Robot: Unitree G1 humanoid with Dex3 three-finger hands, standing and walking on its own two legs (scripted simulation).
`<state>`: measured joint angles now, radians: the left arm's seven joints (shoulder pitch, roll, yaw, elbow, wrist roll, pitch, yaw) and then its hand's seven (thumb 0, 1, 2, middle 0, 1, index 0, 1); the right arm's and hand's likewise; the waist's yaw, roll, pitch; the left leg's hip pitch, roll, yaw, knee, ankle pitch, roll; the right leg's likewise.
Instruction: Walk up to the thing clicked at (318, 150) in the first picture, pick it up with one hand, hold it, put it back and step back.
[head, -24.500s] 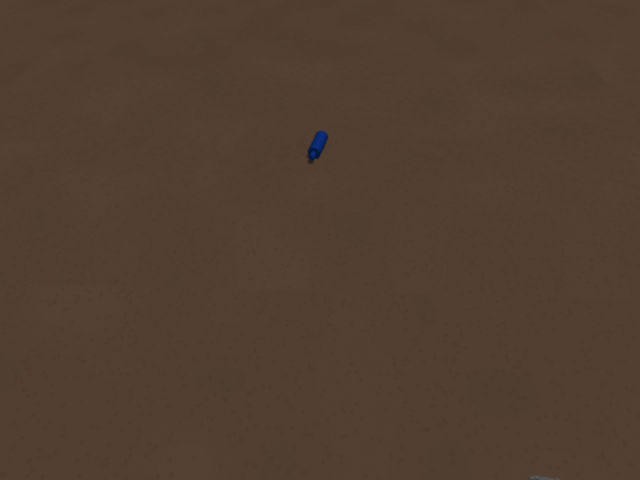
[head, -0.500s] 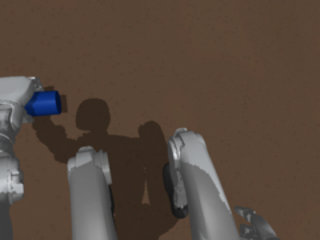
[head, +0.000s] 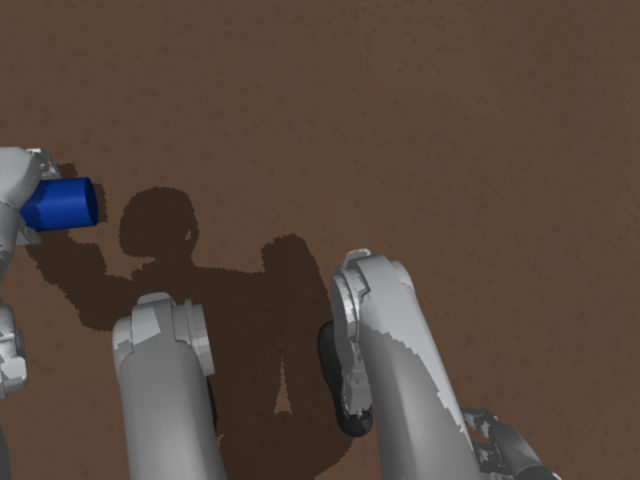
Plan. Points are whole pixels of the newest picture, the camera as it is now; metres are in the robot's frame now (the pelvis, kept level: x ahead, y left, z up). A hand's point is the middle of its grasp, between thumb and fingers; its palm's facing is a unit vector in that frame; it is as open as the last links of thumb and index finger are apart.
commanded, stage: lower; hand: left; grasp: from above
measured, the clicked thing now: (5, 209) +0.46 +0.32 -0.21
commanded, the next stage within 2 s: rest in 0.22 s
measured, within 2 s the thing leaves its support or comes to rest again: neither
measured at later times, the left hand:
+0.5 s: hand (38, 214) +0.45 +0.30 -0.24, palm faces -0.48 -0.06 -0.87, open 9.5 cm
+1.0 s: hand (48, 219) +0.46 +0.30 -0.27, palm faces -0.48 -0.08 -0.88, open 9.5 cm
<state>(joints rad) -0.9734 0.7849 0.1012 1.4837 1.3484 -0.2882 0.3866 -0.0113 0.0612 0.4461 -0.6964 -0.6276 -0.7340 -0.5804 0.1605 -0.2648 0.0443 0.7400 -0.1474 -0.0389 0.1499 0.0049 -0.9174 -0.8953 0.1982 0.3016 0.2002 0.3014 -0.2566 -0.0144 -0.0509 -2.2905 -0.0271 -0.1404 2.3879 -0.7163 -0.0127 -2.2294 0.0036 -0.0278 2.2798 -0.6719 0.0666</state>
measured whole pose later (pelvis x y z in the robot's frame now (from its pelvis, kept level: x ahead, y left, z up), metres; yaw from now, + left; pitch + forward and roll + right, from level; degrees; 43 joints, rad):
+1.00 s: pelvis +0.00 +0.00 -0.04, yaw -5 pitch +30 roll -13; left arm -0.99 0.96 0.17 1.65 1.41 -0.33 0.55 -0.01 0.06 0.46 -0.71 -0.58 -0.75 -0.53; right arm 0.10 -0.31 0.17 0.71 -0.25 -0.11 0.20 0.00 -0.91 -0.89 0.20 0.30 0.20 0.30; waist -0.33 -0.10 0.08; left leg -2.36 -0.03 -0.22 2.57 -0.75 -0.02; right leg -2.28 0.03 -0.09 2.40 -0.67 0.07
